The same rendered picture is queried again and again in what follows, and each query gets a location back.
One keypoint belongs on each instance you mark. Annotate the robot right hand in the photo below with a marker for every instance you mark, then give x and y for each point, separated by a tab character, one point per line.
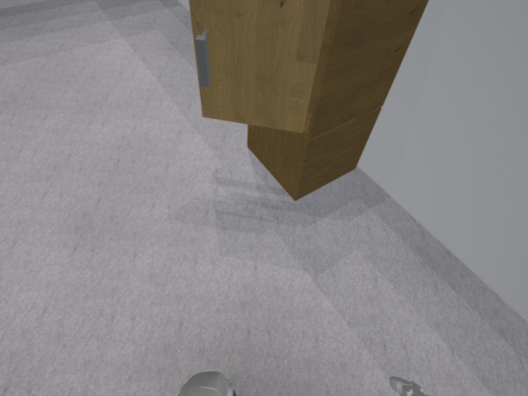
405	388

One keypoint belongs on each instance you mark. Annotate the left robot thigh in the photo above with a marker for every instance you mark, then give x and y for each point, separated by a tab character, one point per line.
207	384

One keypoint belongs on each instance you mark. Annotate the robot left shin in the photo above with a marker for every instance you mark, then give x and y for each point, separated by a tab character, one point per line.
215	370

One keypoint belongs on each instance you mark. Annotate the handle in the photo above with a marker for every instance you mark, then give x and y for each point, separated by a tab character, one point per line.
203	59

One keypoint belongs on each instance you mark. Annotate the cupboard door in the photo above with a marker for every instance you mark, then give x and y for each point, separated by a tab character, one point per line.
263	56

